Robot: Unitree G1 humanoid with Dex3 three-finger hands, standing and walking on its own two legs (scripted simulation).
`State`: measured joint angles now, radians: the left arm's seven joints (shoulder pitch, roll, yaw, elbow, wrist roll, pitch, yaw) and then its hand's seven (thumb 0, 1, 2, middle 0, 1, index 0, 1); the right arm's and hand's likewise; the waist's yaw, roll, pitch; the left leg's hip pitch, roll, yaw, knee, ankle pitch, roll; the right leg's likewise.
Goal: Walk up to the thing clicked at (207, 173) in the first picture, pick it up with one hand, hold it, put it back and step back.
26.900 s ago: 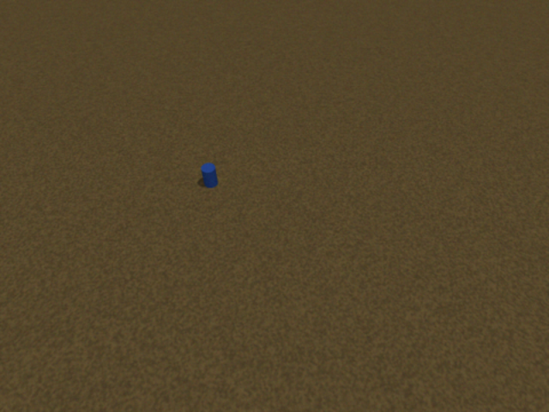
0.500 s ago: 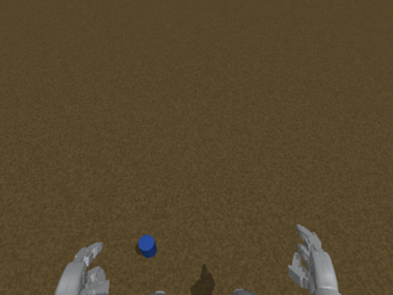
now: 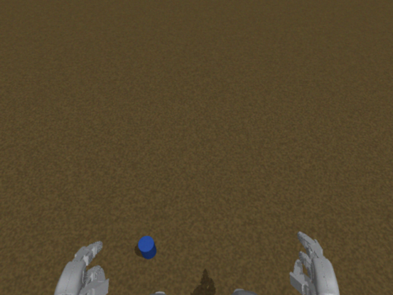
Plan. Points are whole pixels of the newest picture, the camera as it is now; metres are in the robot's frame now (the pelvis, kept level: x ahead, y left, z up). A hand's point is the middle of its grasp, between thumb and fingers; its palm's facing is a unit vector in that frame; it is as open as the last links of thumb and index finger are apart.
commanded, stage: home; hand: left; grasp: from above
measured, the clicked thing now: (147, 247) +0.42 +0.20 -0.66
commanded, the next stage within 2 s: stand in 1.10 s
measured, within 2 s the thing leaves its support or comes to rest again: neither
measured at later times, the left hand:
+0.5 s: hand (107, 285) +0.16 +0.18 -0.05, palm faces +0.05 -0.98 -0.20, open 7.4 cm
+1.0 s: hand (107, 284) +0.17 +0.18 -0.05, palm faces +0.04 -0.98 -0.20, open 7.4 cm
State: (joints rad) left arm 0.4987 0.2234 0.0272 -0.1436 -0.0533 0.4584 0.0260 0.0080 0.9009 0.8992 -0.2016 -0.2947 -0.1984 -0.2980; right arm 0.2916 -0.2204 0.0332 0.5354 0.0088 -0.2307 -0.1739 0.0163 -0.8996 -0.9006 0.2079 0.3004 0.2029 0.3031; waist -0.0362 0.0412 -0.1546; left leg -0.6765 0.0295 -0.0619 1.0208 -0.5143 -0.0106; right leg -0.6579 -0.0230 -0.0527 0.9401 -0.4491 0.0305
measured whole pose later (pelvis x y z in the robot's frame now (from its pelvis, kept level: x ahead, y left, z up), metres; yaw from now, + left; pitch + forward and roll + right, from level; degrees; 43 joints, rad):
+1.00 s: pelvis +0.00 +0.00 +0.00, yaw +0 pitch +10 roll -3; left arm 0.51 0.22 0.03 -0.14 -0.05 0.46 0.02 0.01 0.90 0.90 -0.20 -0.29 -0.20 -0.30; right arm 0.29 -0.22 0.03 0.54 0.01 -0.24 -0.17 0.02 -0.90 -0.90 0.21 0.30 0.20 0.30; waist -0.04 0.04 -0.16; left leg -0.68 0.03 -0.06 1.03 -0.52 -0.01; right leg -0.66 -0.02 -0.05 0.95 -0.46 0.03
